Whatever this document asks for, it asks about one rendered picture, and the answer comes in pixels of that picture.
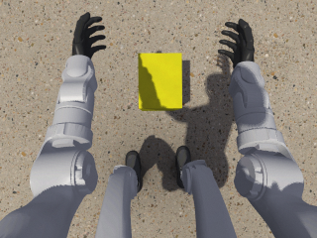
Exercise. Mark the robot left thigh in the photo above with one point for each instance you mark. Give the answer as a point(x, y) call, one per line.
point(115, 215)

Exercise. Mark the robot right hand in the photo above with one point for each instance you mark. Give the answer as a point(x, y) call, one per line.
point(243, 48)

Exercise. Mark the right robot foot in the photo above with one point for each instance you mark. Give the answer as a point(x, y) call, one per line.
point(182, 157)

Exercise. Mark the carton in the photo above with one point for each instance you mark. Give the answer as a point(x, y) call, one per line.
point(160, 81)

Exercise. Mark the left robot upper arm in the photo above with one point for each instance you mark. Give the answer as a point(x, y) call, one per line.
point(59, 182)

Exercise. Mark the robot left hand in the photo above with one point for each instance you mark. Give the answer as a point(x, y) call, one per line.
point(81, 44)

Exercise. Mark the left robot forearm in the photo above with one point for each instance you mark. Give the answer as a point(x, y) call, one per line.
point(73, 113)

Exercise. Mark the right robot upper arm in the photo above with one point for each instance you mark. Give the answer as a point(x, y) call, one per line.
point(274, 185)

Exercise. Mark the right robot forearm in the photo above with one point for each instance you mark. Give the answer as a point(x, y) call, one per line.
point(257, 133)

